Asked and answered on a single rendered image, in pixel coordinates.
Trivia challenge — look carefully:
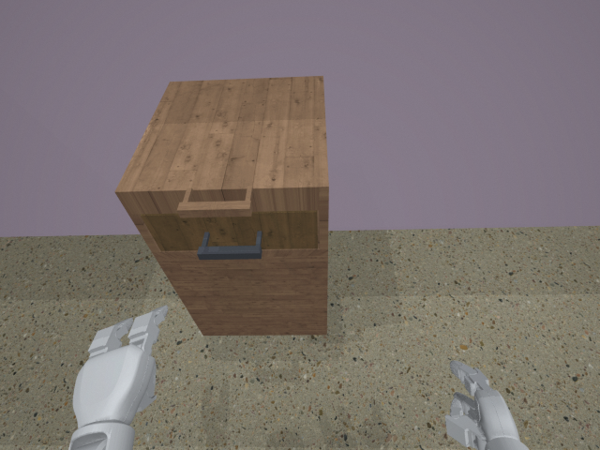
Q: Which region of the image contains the handle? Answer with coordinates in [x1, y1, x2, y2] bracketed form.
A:
[177, 201, 252, 218]
[197, 231, 263, 260]

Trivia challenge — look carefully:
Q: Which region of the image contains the robot left forearm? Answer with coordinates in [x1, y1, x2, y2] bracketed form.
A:
[68, 420, 135, 450]

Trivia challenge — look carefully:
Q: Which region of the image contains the right robot hand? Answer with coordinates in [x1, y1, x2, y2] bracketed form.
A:
[445, 360, 520, 450]

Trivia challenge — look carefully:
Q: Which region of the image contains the cabinet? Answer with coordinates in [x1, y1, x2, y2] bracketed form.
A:
[115, 76, 329, 336]

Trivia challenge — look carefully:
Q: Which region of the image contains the drawer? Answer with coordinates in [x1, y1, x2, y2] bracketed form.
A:
[141, 210, 318, 251]

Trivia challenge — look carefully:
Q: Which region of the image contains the left robot hand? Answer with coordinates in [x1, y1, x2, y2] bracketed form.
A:
[73, 305, 168, 428]

